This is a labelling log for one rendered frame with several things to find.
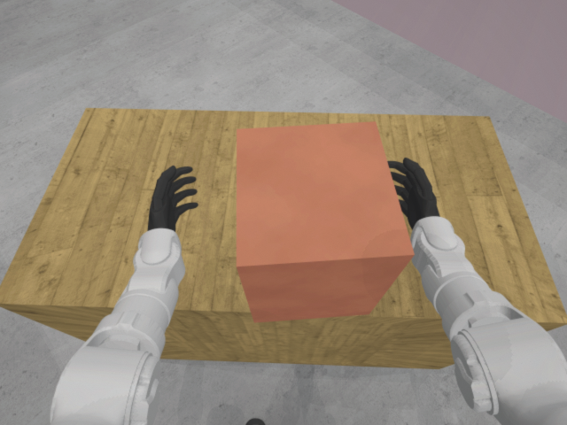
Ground carton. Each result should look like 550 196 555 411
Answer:
237 121 415 323

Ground left robot upper arm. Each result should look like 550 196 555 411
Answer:
50 346 160 425

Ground right robot upper arm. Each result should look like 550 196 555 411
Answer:
451 318 567 425

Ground left robot forearm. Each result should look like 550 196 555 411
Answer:
50 228 185 423

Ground robot right hand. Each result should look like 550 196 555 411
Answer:
387 158 440 229

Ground pedestal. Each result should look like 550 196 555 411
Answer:
0 108 567 369

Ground right robot forearm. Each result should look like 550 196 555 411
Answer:
410 216 567 374

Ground robot left hand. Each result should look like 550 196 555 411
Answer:
148 166 198 232

